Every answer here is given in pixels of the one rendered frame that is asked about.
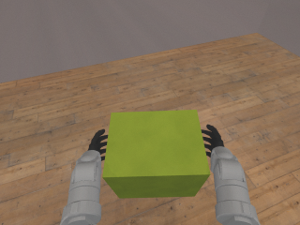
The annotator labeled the carton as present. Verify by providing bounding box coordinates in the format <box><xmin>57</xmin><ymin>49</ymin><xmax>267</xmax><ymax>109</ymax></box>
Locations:
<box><xmin>102</xmin><ymin>110</ymin><xmax>211</xmax><ymax>199</ymax></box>

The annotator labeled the left robot forearm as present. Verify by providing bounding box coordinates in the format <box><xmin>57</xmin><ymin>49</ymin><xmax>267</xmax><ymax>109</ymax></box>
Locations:
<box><xmin>60</xmin><ymin>150</ymin><xmax>102</xmax><ymax>225</ymax></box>

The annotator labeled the robot left hand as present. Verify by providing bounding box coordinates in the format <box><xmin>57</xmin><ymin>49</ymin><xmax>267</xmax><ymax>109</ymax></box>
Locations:
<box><xmin>88</xmin><ymin>129</ymin><xmax>109</xmax><ymax>161</ymax></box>

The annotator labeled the robot right hand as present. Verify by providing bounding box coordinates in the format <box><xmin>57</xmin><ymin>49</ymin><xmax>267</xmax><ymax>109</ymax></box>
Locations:
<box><xmin>202</xmin><ymin>124</ymin><xmax>225</xmax><ymax>157</ymax></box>

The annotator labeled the right robot forearm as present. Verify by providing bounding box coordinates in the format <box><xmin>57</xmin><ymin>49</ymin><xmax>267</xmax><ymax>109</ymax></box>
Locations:
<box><xmin>210</xmin><ymin>146</ymin><xmax>261</xmax><ymax>225</ymax></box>

